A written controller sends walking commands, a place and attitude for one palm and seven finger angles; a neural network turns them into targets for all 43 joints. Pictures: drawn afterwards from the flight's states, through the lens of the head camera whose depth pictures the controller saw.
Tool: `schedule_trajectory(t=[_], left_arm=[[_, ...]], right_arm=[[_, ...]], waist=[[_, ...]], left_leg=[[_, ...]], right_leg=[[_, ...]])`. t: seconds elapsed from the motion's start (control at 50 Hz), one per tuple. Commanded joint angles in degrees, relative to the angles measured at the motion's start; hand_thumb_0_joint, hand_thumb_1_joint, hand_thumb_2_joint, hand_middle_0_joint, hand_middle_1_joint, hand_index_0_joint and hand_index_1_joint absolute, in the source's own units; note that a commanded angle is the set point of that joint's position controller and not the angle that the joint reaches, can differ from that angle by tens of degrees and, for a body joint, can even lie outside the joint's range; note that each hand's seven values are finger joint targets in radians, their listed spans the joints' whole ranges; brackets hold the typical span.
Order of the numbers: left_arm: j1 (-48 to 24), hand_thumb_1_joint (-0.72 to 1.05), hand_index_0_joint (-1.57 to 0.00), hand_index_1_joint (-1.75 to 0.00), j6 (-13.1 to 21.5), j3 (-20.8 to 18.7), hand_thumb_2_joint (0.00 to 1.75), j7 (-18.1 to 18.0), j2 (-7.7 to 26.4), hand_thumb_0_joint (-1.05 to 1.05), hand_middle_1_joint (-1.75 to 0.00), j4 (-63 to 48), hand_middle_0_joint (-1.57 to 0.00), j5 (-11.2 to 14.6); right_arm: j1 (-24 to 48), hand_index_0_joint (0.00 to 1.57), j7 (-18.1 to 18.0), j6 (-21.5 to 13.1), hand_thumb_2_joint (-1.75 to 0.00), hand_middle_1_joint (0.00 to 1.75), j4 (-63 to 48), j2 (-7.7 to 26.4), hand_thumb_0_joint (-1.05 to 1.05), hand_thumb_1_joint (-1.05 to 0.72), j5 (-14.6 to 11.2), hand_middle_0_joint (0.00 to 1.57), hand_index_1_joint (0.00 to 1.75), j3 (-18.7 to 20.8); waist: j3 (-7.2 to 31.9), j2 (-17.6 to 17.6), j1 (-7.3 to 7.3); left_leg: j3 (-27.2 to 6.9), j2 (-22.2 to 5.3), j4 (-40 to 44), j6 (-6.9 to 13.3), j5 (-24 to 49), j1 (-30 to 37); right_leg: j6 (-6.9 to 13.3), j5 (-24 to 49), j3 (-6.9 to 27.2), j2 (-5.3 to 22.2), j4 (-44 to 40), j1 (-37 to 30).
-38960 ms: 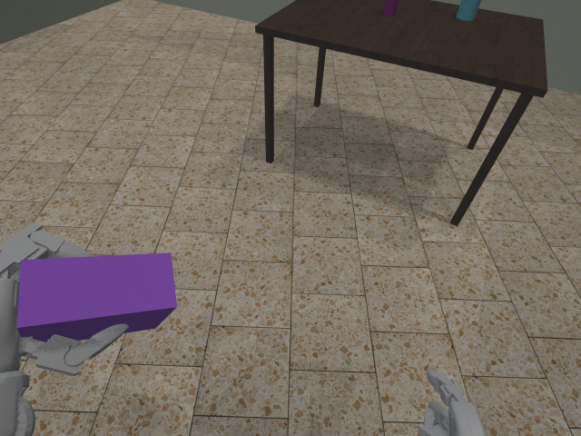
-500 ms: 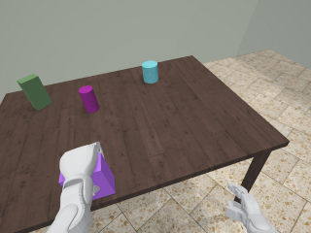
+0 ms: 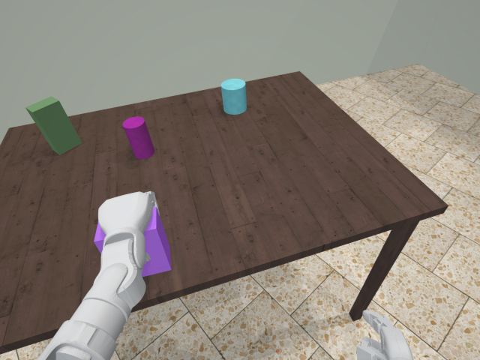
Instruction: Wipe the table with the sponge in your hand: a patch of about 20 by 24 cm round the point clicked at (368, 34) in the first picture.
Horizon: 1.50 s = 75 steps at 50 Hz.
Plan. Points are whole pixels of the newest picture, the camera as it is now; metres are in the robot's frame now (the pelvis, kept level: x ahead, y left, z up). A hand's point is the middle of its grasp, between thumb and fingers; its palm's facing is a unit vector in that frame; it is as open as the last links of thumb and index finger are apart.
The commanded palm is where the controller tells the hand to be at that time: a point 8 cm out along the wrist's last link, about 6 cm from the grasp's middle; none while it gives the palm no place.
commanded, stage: wipe forward along the middle lane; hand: left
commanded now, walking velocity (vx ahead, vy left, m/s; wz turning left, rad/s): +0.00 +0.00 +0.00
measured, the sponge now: (139, 252) +0.31 +0.24 -0.01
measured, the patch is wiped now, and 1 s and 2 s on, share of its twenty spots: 1.00 1.00 1.00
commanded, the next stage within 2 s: slide back across to the first lane in 1.10 s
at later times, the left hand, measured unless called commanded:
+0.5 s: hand (137, 206) +0.38 +0.26 +0.05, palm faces -0.08 -0.02 -1.00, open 9.7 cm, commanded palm +0.36 +0.26 +0.08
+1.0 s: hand (134, 191) +0.42 +0.28 +0.04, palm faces -0.09 +0.00 -1.00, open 9.7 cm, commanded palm +0.41 +0.28 +0.08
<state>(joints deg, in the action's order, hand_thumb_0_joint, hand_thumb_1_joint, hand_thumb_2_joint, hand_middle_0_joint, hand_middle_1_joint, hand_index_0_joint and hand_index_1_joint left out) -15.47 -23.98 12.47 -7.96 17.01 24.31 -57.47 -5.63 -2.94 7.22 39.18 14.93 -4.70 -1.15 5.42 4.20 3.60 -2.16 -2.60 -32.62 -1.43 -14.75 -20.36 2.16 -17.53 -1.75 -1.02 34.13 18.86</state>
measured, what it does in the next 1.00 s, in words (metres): stands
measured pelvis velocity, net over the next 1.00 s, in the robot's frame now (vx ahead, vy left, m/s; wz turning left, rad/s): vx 0.00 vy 0.01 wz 0.00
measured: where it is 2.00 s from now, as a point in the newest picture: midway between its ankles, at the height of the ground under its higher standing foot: outside the picture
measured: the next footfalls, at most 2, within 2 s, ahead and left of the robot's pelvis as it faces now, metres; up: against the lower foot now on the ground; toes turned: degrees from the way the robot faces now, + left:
none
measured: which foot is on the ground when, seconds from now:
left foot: down 0.00-1.00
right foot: down 0.00-1.00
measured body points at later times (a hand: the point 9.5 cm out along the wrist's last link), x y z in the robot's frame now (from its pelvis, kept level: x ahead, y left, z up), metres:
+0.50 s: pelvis +0.00 +0.00 +0.00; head +0.01 -0.03 +0.45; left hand +0.38 +0.26 +0.10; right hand +0.13 -0.26 -0.13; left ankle +0.03 +0.16 -0.73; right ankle +0.00 -0.10 -0.73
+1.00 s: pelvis +0.00 +0.01 -0.01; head +0.04 +0.00 +0.44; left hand +0.42 +0.28 +0.10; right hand +0.12 -0.25 -0.13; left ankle +0.03 +0.16 -0.73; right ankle +0.00 -0.10 -0.73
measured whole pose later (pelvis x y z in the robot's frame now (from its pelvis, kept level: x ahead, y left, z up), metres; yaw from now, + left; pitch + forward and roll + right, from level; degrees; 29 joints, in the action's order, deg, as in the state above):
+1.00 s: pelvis +0.00 +0.01 -0.01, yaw +0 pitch +10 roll -1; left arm -40.0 -13.3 5.0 -12.7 23.4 56.0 -59.5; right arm -11.6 -2.1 7.5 41.3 15.0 -4.0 0.7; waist 7.2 3.3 -1.4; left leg -2.8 -2.7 -36.8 -1.4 -15.7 -31.6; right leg 1.1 -16.9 -1.9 -1.3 35.0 28.5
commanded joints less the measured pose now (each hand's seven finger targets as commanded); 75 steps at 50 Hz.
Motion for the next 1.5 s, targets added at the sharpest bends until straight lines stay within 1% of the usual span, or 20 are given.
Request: schedule_trajectory(t=[0.0,0.02,0.08,0.12,0.18,0.22,0.28,0.32,0.4,0.42,0.62,0.7,0.82,0.88,0.94,1.08,1.16,1.26,1.32,1.48], left_arm=[[-16.59,0.10,-1.20,-1.60,0.95,-3.11,1.30,-2.06,8.76,0.00,-1.60,1.41,-1.20,-2.15],[-16.30,0.10,-1.20,-1.60,1.25,-6.18,1.30,-2.35,11.84,0.00,-1.60,1.97,-1.20,-2.13],[-19.05,0.10,-1.20,-1.60,2.45,-3.67,1.30,-2.84,8.75,0.00,-1.60,3.45,-1.20,-1.28],[-20.43,0.10,-1.20,-1.60,2.90,-7.76,1.30,-3.37,13.74,0.00,-1.60,5.36,-1.20,-0.98],[-25.74,0.10,-1.20,-1.60,3.75,-5.34,1.30,-3.79,12.27,0.00,-1.60,7.89,-1.20,-1.10],[-26.08,0.10,-1.20,-1.60,3.95,-8.85,1.30,-4.05,16.60,0.00,-1.60,9.99,-1.20,-1.64],[-30.07,0.10,-1.20,-1.60,4.71,-5.83,1.30,-3.96,14.18,0.00,-1.60,12.44,-1.20,-1.71],[-30.33,0.10,-1.20,-1.60,5.03,-9.61,1.30,-4.17,18.45,0.00,-1.60,14.19,-1.20,-1.54],[-29.80,0.10,-1.20,-1.60,6.43,-7.64,1.30,-4.15,15.96,0.00,-1.60,15.40,-1.20,-1.14],[-29.02,0.10,-1.20,-1.60,6.64,-10.57,1.30,-4.23,18.75,0.00,-1.60,16.08,-1.20,-1.23],[-34.32,0.10,-1.20,-1.60,8.99,-10.99,1.30,-4.85,20.66,0.00,-1.60,20.17,-1.20,-2.67],[-34.41,0.10,-1.20,-1.60,8.98,-8.62,1.30,-5.38,17.21,0.00,-1.60,21.49,-1.20,-2.41],[-39.54,0.10,-1.20,-1.60,9.67,-11.08,1.30,-6.55,20.26,0.00,-1.60,24.38,-1.20,-2.85],[-41.00,0.10,-1.20,-1.60,9.55,-7.89,1.30,-6.93,17.22,0.00,-1.60,25.63,-1.20,-3.44],[-43.02,0.10,-1.20,-1.60,9.22,-9.75,1.30,-7.18,20.22,0.00,-1.60,27.40,-1.20,-3.82],[-47.24,0.10,-1.20,-1.60,8.87,-7.82,1.30,-7.53,18.21,0.00,-1.60,31.30,-1.20,-4.53],[-50.52,0.10,-1.20,-1.60,9.11,-10.44,1.30,-7.99,22.65,0.00,-1.60,33.10,-1.20,-4.67],[-47.62,0.10,-1.20,-1.60,9.48,-10.91,1.30,-8.15,22.25,0.00,-1.60,30.94,-1.20,-4.77],[-46.42,0.10,-1.20,-1.60,9.35,-13.93,1.30,-8.03,25.79,0.00,-1.60,29.73,-1.20,-4.58],[-43.69,0.10,-1.20,-1.60,8.44,-14.55,1.30,-7.73,28.50,0.00,-1.60,28.09,-1.20,-5.20]], right_arm=[[7.95,0.20,-0.56,-2.65,-0.90,0.30,-8.68,6.60,0.00,-0.90,0.35,0.20,0.30,2.87],[7.52,0.20,-0.63,-2.53,-0.90,0.30,-8.54,7.06,0.00,-0.90,0.58,0.20,0.30,3.01],[6.45,0.20,-0.79,-2.50,-0.90,0.30,-8.65,6.67,0.00,-0.90,0.36,0.20,0.30,3.22],[5.89,0.20,-1.03,-2.39,-0.90,0.30,-8.02,7.17,0.00,-0.90,0.46,0.20,0.30,3.24],[4.78,0.20,-1.26,-2.54,-0.90,0.30,-7.44,6.99,0.00,-0.90,0.31,0.20,0.30,3.21],[4.03,0.20,-1.27,-2.33,-0.90,0.30,-6.95,7.49,0.00,-0.90,0.44,0.20,0.30,3.31],[2.68,0.20,-1.26,-2.45,-0.90,0.30,-6.61,7.12,0.00,-0.90,0.35,0.20,0.30,3.40],[2.30,0.20,-1.31,-2.28,-0.90,0.30,-6.31,7.54,0.00,-0.90,0.46,0.20,0.30,3.51],[0.43,0.20,-0.93,-2.18,-0.90,0.30,-6.46,7.35,0.00,-0.90,0.57,0.20,0.30,3.75],[0.22,0.20,-0.91,-2.10,-0.90,0.30,-6.24,7.66,0.00,-0.90,0.67,0.20,0.30,3.84],[-2.25,0.20,-0.48,-1.81,-0.90,0.30,-5.35,7.96,0.00,-0.90,0.69,0.20,0.30,4.16],[-3.29,0.20,0.04,-1.65,-0.90,0.30,-5.18,7.79,0.00,-0.90,0.73,0.20,0.30,4.62],[-4.15,0.20,0.00,-1.52,-0.90,0.30,-4.14,8.14,0.00,-0.90,0.93,0.20,0.30,4.54],[-5.11,0.20,0.25,-1.43,-0.90,0.30,-3.85,7.86,0.00,-0.90,1.00,0.20,0.30,4.68],[-5.63,0.20,0.32,-1.21,-0.90,0.30,-3.29,8.20,0.00,-0.90,1.05,0.20,0.30,4.66],[-7.39,0.20,0.79,-1.26,-0.90,0.30,-2.65,8.06,0.00,-0.90,1.34,0.20,0.30,4.72],[-8.57,0.20,0.55,-1.21,-0.90,0.30,-2.19,8.60,0.00,-0.90,1.46,0.20,0.30,4.67],[-8.69,0.20,1.11,-1.19,-0.90,0.30,-2.95,8.06,0.00,-0.90,1.41,0.20,0.30,5.08],[-8.32,0.20,1.21,-1.10,-0.90,0.30,-3.38,8.37,0.00,-0.90,1.25,0.20,0.30,5.06],[-7.24,0.20,1.24,-1.17,-0.90,0.30,-3.79,8.58,0.00,-0.90,0.90,0.20,0.30,4.71]], waist=[[5.40,-7.67,-1.47],[6.27,-8.33,-0.83],[7.26,-9.93,-2.15],[7.32,-10.21,-1.76],[5.87,-9.37,-3.38],[6.80,-8.54,-2.46],[7.45,-7.65,-3.85],[9.32,-7.42,-3.03],[11.86,-8.00,-3.83],[12.45,-9.03,-3.21],[11.18,-6.22,-4.45],[13.16,-7.54,-5.13],[12.84,-7.30,-5.59],[13.38,-7.01,-6.71],[14.37,-6.47,-6.66],[14.17,-5.39,-7.81],[15.43,-6.75,-8.42],[19.54,-1.94,-6.31],[19.78,-4.02,-5.23],[16.16,-2.33,-4.56]], left_leg=[[3.23,5.09,2.34,3.37,-0.32,1.36],[2.79,5.02,2.56,3.29,-0.34,1.00],[3.17,4.96,1.54,3.47,0.23,0.24],[2.89,4.81,1.81,3.38,-1.02,-0.90],[3.15,4.81,1.40,3.55,-2.31,-1.72],[2.53,4.75,1.80,3.39,-2.16,-2.37],[3.05,4.69,1.13,3.57,-2.22,-2.44],[2.62,4.48,1.21,3.59,-1.35,-2.79],[3.19,4.39,0.09,3.78,1.53,-3.23],[2.82,4.26,0.29,3.79,2.19,-3.56],[2.98,4.08,0.11,3.93,2.83,-4.34],[3.54,3.97,-0.80,4.08,4.49,-3.56],[3.00,3.84,-0.60,4.05,4.21,-4.73],[3.32,3.87,-1.23,4.04,4.20,-4.40],[3.01,3.80,-1.30,4.05,4.46,-4.50],[2.66,3.39,-1.76,3.90,4.18,-4.86],[2.43,3.34,-2.14,3.97,3.51,-6.41],[2.32,3.18,-2.02,3.84,6.27,-3.42],[1.84,3.11,-1.09,3.99,6.45,-3.84],[1.96,3.41,0.56,4.15,5.95,-2.72]], right_leg=[[0.74,2.64,1.60,-1.07,-8.18,2.12],[0.92,2.51,1.98,-1.32,-8.27,1.56],[0.34,4.48,1.45,-0.99,-7.70,1.59],[0.21,2.70,2.51,-0.95,-8.39,1.43],[-0.15,0.66,1.91,-0.69,-8.35,3.52],[0.21,0.32,2.44,-0.93,-8.31,3.04],[-0.10,0.77,1.84,-0.63,-7.99,3.61],[0.09,1.71,2.42,-0.71,-8.05,2.27],[-0.33,8.63,2.29,-0.46,-6.95,0.27],[-0.16,9.55,2.59,-0.69,-7.02,-0.53],[-0.06,10.10,1.82,-0.76,-6.68,1.75],[-0.33,13.57,1.33,-0.65,-6.19,1.30],[-0.11,12.59,0.93,-0.82,-5.67,2.92],[-0.28,12.21,0.37,-0.87,-5.32,4.15],[-0.19,12.07,0.36,-0.93,-4.99,4.07],[0.01,10.46,-0.49,-1.33,-4.33,7.29],[-0.23,9.65,-0.27,-1.42,-4.02,7.23],[0.35,10.78,-0.73,-1.75,-3.28,5.70],[0.46,11.04,-0.72,-1.80,-3.89,3.34],[0.61,9.62,-1.13,-1.87,-5.08,2.68]])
